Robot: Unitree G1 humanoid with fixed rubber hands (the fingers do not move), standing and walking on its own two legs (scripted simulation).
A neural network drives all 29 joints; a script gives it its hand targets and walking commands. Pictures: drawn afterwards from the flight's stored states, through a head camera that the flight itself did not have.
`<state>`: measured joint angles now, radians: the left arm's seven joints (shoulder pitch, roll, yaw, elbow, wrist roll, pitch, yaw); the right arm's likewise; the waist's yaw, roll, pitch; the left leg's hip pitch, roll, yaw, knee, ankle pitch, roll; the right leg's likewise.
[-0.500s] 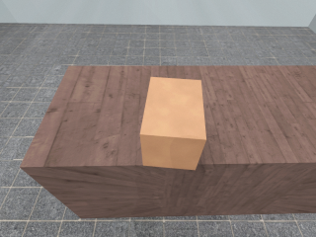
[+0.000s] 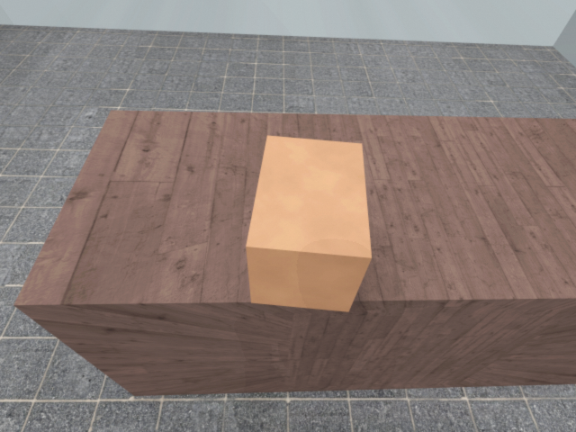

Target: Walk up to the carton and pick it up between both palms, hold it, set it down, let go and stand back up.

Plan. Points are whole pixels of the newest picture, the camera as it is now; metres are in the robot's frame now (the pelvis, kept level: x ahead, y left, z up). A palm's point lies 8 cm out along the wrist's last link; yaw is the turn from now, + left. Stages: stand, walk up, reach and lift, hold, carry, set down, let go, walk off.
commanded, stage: walk up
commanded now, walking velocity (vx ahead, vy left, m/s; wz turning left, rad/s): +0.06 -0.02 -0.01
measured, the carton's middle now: (307, 222) +0.45 +0.00 -0.01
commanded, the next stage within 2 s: stand in 0.58 s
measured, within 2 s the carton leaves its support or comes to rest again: neither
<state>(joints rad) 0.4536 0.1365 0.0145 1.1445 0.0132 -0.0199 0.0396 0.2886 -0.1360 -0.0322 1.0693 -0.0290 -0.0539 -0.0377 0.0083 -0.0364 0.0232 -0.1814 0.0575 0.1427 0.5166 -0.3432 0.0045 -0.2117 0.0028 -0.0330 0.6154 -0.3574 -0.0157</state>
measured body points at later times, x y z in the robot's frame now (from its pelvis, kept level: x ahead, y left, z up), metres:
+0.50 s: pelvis +0.03 -0.04 +0.01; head +0.05 -0.05 +0.46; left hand -0.01 +0.17 -0.15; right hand +0.00 -0.26 -0.16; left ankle -0.04 +0.11 -0.74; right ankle +0.04 -0.13 -0.74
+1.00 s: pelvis +0.02 -0.03 +0.01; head +0.02 -0.03 +0.46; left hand -0.03 +0.18 -0.15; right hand -0.03 -0.22 -0.15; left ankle -0.04 +0.11 -0.74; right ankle +0.04 -0.13 -0.74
